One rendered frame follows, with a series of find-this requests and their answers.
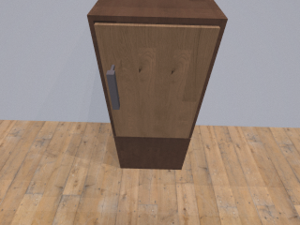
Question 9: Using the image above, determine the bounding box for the cupboard door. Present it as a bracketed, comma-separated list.
[94, 22, 220, 139]

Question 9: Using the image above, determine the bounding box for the handle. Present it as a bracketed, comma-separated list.
[106, 65, 120, 110]

